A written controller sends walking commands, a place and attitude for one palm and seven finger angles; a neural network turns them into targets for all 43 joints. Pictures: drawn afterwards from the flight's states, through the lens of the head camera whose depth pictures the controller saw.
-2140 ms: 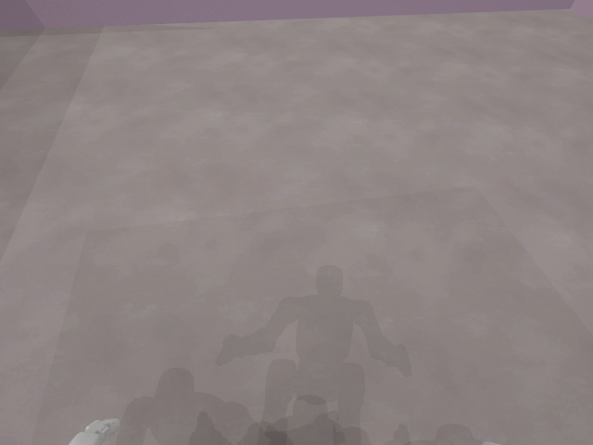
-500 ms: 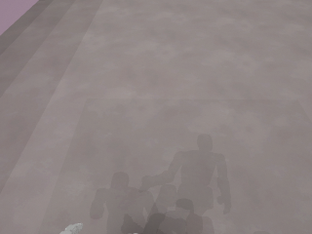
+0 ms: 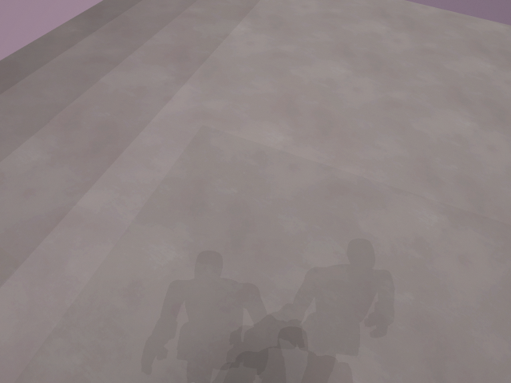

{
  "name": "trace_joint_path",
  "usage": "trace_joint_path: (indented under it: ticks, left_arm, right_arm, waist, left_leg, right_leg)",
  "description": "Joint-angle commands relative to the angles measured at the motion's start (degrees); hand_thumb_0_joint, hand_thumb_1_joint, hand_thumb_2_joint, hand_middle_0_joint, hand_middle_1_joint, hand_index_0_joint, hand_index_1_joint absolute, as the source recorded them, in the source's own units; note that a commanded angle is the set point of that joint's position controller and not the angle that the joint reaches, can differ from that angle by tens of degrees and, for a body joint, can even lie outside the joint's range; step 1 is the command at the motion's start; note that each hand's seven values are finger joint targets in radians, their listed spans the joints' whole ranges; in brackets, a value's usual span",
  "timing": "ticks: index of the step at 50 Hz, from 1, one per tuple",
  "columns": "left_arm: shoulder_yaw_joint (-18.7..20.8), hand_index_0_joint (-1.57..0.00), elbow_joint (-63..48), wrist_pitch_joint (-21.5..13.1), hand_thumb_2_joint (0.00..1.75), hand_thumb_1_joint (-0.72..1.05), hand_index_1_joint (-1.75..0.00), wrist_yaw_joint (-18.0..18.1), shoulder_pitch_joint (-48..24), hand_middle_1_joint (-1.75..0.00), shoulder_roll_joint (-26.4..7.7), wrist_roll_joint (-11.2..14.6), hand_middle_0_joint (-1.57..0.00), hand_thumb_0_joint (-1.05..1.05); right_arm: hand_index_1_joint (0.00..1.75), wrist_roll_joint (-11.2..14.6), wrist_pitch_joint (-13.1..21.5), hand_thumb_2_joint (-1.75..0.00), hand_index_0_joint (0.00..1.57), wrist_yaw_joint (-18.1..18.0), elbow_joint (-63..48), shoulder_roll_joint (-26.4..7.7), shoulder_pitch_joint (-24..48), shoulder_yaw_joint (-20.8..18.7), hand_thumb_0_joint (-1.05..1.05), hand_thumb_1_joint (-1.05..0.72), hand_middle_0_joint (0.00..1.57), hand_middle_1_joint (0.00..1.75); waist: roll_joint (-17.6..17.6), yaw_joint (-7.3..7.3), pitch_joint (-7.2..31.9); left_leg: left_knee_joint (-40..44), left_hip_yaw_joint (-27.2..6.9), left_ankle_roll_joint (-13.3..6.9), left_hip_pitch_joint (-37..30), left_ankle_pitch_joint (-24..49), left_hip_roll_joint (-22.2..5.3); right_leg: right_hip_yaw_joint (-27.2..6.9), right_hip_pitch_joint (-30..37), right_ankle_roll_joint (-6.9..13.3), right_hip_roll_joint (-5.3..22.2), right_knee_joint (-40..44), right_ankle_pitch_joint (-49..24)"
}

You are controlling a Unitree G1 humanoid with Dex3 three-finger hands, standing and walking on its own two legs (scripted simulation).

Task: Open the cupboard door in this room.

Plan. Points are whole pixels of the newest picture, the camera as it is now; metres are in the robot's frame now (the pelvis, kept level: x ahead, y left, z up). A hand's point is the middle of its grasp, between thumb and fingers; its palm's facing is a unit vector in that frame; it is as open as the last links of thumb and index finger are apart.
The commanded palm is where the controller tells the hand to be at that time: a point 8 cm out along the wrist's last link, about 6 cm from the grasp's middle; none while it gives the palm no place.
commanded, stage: turn or walk to find it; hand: left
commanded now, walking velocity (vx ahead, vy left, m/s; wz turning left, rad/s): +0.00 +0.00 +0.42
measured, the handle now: out of the picture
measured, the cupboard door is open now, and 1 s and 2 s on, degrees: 0 0 0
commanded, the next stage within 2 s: stand and wait in 1.68 s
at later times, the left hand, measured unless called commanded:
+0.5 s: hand out of the picture +0.06 +0.17 -0.13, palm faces +0.20 -0.93 -0.29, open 7.4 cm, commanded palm none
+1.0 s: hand out of the picture -0.15 +0.17 -0.18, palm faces +0.49 -0.85 -0.22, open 7.4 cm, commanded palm none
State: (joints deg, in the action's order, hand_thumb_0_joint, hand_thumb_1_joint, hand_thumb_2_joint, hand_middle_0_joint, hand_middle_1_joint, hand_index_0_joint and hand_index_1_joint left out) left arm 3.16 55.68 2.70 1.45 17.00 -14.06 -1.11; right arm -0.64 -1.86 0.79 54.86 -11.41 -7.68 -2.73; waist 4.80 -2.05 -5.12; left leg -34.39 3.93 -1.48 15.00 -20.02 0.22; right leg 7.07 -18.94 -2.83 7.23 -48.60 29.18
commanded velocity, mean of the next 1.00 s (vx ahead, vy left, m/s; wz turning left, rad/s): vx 0.00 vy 0.00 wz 0.42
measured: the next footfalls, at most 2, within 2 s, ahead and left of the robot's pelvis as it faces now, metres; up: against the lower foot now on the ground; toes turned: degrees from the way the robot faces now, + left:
right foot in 0.42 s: +0.04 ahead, -0.12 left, +0.00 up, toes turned +6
left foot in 0.94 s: -0.07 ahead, +0.08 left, +0.00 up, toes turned +30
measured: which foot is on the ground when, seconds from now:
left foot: down 0.00-0.42, up 0.44-0.92, down 0.94-1.00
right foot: up 0.00-0.40, down 0.42-0.94, up 0.96-1.00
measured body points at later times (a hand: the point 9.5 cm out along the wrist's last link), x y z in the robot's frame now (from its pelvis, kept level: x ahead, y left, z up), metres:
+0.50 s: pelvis -0.02 -0.04 +0.01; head +0.00 -0.07 +0.46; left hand +0.05 +0.22 -0.11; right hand +0.06 -0.29 -0.16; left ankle -0.04 +0.10 -0.68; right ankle +0.00 -0.13 -0.73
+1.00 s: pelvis -0.06 -0.02 +0.00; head -0.06 +0.02 +0.45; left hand -0.17 +0.21 -0.17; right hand +0.14 -0.20 -0.12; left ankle -0.10 +0.06 -0.73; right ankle -0.01 -0.13 -0.71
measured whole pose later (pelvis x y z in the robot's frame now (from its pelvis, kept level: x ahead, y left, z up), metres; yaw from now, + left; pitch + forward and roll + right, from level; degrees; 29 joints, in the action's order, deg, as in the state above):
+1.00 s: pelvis -0.06 -0.02 +0.00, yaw +25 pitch -1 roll +0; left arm 4.0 57.3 3.1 1.4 17.2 -14.2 -1.2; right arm -0.9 -2.0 0.7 55.3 -10.8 -7.8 -2.9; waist 4.4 -2.6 -3.8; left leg -34.9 5.3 -2.1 14.3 -19.0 -0.2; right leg 11.1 -19.5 -2.2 8.1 -45.9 26.3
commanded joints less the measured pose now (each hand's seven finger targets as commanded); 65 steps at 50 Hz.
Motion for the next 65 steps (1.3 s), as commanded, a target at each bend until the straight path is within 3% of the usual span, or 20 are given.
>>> trace_joint_path:
  ticks: [1, 5, 13, 17, 19, 20, 21, 22, 23, 25, 28, 41, 45, 46, 47, 48, 49, 51, 55, 65]
  left_arm:
    - [1.26, -0.20, -5.56, -0.65, 0.90, 0.90, -0.30, 0.30, -4.99, -0.30, -4.95, 0.10, -0.20, 0.00]
    - [1.47, -0.20, -4.26, -0.83, 0.90, 0.90, -0.30, -0.56, -2.72, -0.30, -4.35, 0.16, -0.20, 0.00]
    - [1.25, -0.20, -7.06, -0.61, 0.90, 0.90, -0.30, -0.29, -7.66, -0.30, -3.20, 0.38, -0.20, 0.00]
    - [1.20, -0.20, -7.26, -1.31, 0.90, 0.90, -0.30, 0.04, -5.28, -0.30, -2.91, 0.84, -0.20, 0.00]
    - [1.51, -0.20, -6.47, -2.08, 0.90, 0.90, -0.30, 0.18, -1.76, -0.30, -3.75, 0.79, -0.20, 0.00]
    - [1.98, -0.20, -6.29, -2.77, 0.90, 0.90, -0.30, 0.44, -0.10, -0.30, -6.45, 0.33, -0.20, 0.00]
    - [3.12, -0.20, -6.56, -3.28, 0.90, 0.90, -0.30, 0.95, 0.40, -0.30, -12.31, -0.66, -0.20, 0.00]
    - [2.77, -0.20, -7.31, -2.85, 0.90, 0.90, -0.30, 0.83, 0.86, -0.30, -13.04, -0.08, -0.20, 0.00]
    - [2.84, -0.20, -7.84, -2.81, 0.90, 0.90, -0.30, 1.18, -2.52, -0.30, -10.32, -0.07, -0.20, 0.00]
    - [1.63, -0.20, -9.04, -2.72, 0.90, 0.90, -0.30, 0.76, -8.04, -0.30, -7.57, 0.08, -0.20, 0.00]
    - [1.04, -0.20, -8.62, -3.36, 0.90, 0.90, -0.30, 0.64, -7.56, -0.30, -5.40, 0.11, -0.20, 0.00]
    - [2.33, -0.20, -3.48, -2.92, 0.90, 0.90, -0.30, 0.79, 1.82, -0.30, -8.69, -0.83, -0.20, 0.00]
    - [2.59, -0.20, -2.53, -2.40, 0.90, 0.90, -0.30, 0.54, 0.13, -0.30, -8.95, -0.40, -0.20, 0.00]
    - [2.37, -0.20, -2.65, -2.07, 0.90, 0.90, -0.30, 0.37, -0.16, -0.30, -7.77, 0.11, -0.20, 0.00]
    - [1.87, -0.20, -4.27, -1.64, 0.90, 0.90, -0.30, 0.06, 0.38, -0.30, -4.59, 0.57, -0.20, 0.00]
    - [0.74, -0.20, -6.24, -1.15, 0.90, 0.90, -0.30, 0.11, -3.41, -0.30, -3.08, 0.04, -0.20, 0.00]
    - [1.13, -0.20, -5.76, -0.45, 0.90, 0.90, -0.30, 0.20, -4.50, -0.30, -4.15, -0.16, -0.20, 0.00]
    - [1.83, -0.20, -4.04, 0.10, 0.90, 0.90, -0.30, -0.19, -4.94, -0.30, -4.76, -0.27, -0.20, 0.00]
    - [1.91, -0.20, -2.23, -0.37, 0.90, 0.90, -0.30, -0.72, -1.67, -0.30, -4.49, -0.21, -0.20, 0.00]
    - [1.74, -0.20, -5.36, -0.38, 0.90, 0.90, -0.30, -0.06, -7.91, -0.30, -3.45, 0.20, -0.20, 0.00]
  right_arm:
    - [0.30, -0.38, 1.16, -0.90, 0.20, -2.34, -1.58, -12.26, -6.21, -2.50, 0.00, -0.90, 0.20, 0.30]
    - [0.30, -0.18, 1.81, -0.90, 0.20, -2.29, -3.00, -10.97, -4.30, -2.13, 0.00, -0.90, 0.20, 0.30]
    - [0.30, -0.79, 1.21, -0.90, 0.20, -1.85, -3.25, -11.62, -5.80, -2.92, 0.00, -0.90, 0.20, 0.30]
    - [0.30, -0.97, 0.79, -0.90, 0.20, -1.63, -3.98, -11.82, -4.37, -3.27, 0.00, -0.90, 0.20, 0.30]
    - [0.30, -0.55, 0.73, -0.90, 0.20, -1.42, -4.35, -11.18, -3.56, -3.30, 0.00, -0.90, 0.20, 0.30]
    - [0.30, -0.09, 0.78, -0.90, 0.20, -1.09, -4.48, -9.07, -4.33, -3.11, 0.00, -0.90, 0.20, 0.30]
    - [0.30, 0.20, 0.78, -0.90, 0.20, -0.87, -5.81, -4.74, -5.88, -2.31, 0.00, -0.90, 0.20, 0.30]
    - [0.30, -0.46, 0.20, -0.90, 0.20, -1.17, -6.34, -7.45, -4.22, -3.21, 0.00, -0.90, 0.20, 0.30]
    - [0.30, -0.63, -0.67, -0.90, 0.20, -0.92, -5.51, -8.26, -3.94, -3.62, 0.00, -0.90, 0.20, 0.30]
    - [0.30, -0.83, -1.45, -0.90, 0.20, -0.15, -2.65, -7.33, -5.87, -3.62, 0.00, -0.90, 0.20, 0.30]
    - [0.30, -0.79, -1.57, -0.90, 0.20, 0.27, -0.87, -6.19, -8.59, -3.34, 0.00, -0.90, 0.20, 0.30]
    - [0.30, 0.07, -0.72, -0.90, 0.20, -0.15, -2.32, -4.09, -0.62, -1.39, 0.00, -0.90, 0.20, 0.30]
    - [0.30, 0.11, 0.13, -0.90, 0.20, -0.43, -1.46, -4.91, -4.86, -1.38, 0.00, -0.90, 0.20, 0.30]
    - [0.30, 0.02, 0.66, -0.90, 0.20, -0.38, -0.94, -6.91, -7.16, -1.74, 0.00, -0.90, 0.20, 0.30]
    - [0.30, -0.48, 1.17, -0.90, 0.20, -0.60, -1.26, -12.41, -8.36, -2.90, 0.00, -0.90, 0.20, 0.30]
    - [0.30, -0.31, 0.74, -0.90, 0.20, -1.01, -0.94, -15.24, -10.06, -3.43, 0.00, -0.90, 0.20, 0.30]
    - [0.30, -0.61, 0.55, -0.90, 0.20, -1.41, -0.57, -14.33, -8.91, -3.24, 0.00, -0.90, 0.20, 0.30]
    - [0.30, -0.61, 0.75, -0.90, 0.20, -2.16, -2.09, -11.56, -3.05, -2.35, 0.00, -0.90, 0.20, 0.30]
    - [0.30, -0.13, 1.65, -0.90, 0.20, -2.22, -2.98, -10.59, -2.85, -1.92, 0.00, -0.90, 0.20, 0.30]
    - [0.30, -0.70, 1.29, -0.90, 0.20, -2.07, -2.49, -10.50, -7.23, -2.90, 0.00, -0.90, 0.20, 0.30]
  waist:
    - [-16.43, 4.22, 7.06]
    - [-12.67, 2.66, 7.19]
    - [-13.01, 3.81, 4.83]
    - [-13.69, 2.54, 6.15]
    - [-11.47, 0.46, 7.62]
    - [-4.89, -0.17, 8.78]
    - [13.48, -0.11, 9.33]
    - [11.47, -1.35, 8.41]
    - [8.43, 0.09, 5.89]
    - [3.27, 3.01, 1.08]
    - [3.78, 3.71, 1.57]
    - [5.50, -0.95, 6.09]
    - [4.45, 2.08, 8.12]
    - [-1.82, 3.54, 9.29]
    - [-18.07, 4.12, 9.28]
    - [-22.48, 5.31, 7.16]
    - [-16.82, 5.17, 6.35]
    - [-16.48, 3.17, 1.71]
    - [-11.27, 1.86, 4.11]
    - [-12.06, 4.20, 5.27]
  left_leg:
    - [12.19, -16.76, -8.97, -11.77, 47.15, -17.65]
    - [13.24, -12.70, -7.11, -11.15, 42.05, -12.91]
    - [14.69, -19.26, -8.87, -7.06, 31.05, -13.04]
    - [11.83, -21.78, -7.99, -3.15, 31.54, -11.80]
    - [7.79, -20.63, -5.13, 1.83, 26.09, -9.31]
    - [2.46, -17.57, -1.80, 8.18, 15.86, -5.67]
    - [-11.26, -7.48, 2.66, 18.68, -6.84, 3.17]
    - [-22.11, -8.38, 2.85, 17.05, -14.52, 2.26]
    - [-28.71, -10.13, 2.62, 16.02, -10.83, 0.56]
    - [-35.59, -8.44, 3.27, 16.08, -3.08, -0.43]
    - [-36.52, -6.38, 4.71, 16.48, 2.15, -1.38]
    - [-11.50, -0.28, 4.53, 8.60, -7.06, -2.47]
    - [4.50, 1.68, 3.26, -2.43, 3.31, -2.07]
    - [11.44, -1.02, 2.29, -9.24, 10.36, -4.10]
    - [15.56, -18.69, -3.01, -15.28, 23.58, -16.94]
    - [17.09, -23.49, -7.88, -12.46, 35.43, -23.43]
    - [17.62, -20.75, -9.68, -8.06, 28.54, -23.01]
    - [18.79, -17.53, -7.42, -3.57, 21.08, -17.32]
    - [17.79, -13.12, -5.68, -7.44, 27.76, -12.56]
    - [17.42, -21.31, -8.93, -8.91, 24.86, -13.63]
  right_leg:
    - [-6.61, -12.55, -1.18, -0.21, -16.79, 0.52]
    - [-5.49, -11.19, -2.10, -1.38, -15.89, -5.77]
    - [-5.22, -6.86, -2.30, -3.14, -2.13, -3.88]
    - [-4.76, 1.68, -1.17, -5.44, 9.89, -6.56]
    - [-4.58, 10.91, -0.89, -5.06, 22.26, -16.39]
    - [-9.26, 18.59, 0.20, 0.30, 28.31, -20.33]
    - [-25.33, 23.49, 5.95, 16.17, 31.85, -25.70]
    - [-26.75, 14.40, 10.92, 21.25, 32.55, -27.88]
    - [-22.94, 8.95, 11.72, 18.75, 34.45, -20.75]
    - [-15.67, 3.83, 8.98, 11.90, 34.93, -14.14]
    - [-8.23, 6.17, 7.74, 8.97, 33.53, -19.85]
    - [-5.89, 14.02, 11.88, 14.30, 27.30, -37.70]
    - [-1.38, 9.45, 7.58, 13.04, 20.74, -34.79]
    - [1.40, 4.78, 4.74, 10.80, 14.59, -29.45]
    - [4.83, -8.41, 0.11, 3.14, 3.18, -9.10]
    - [0.96, -12.56, -1.14, -0.34, -6.44, 7.22]
    - [-3.18, -11.14, -0.49, 0.33, -11.68, 5.48]
    - [-5.60, -12.79, -0.75, 0.41, -15.38, -2.15]
    - [-5.55, -12.26, -2.11, -0.79, -16.52, -9.30]
    - [-6.62, -9.64, -2.70, -2.11, -5.63, -4.92]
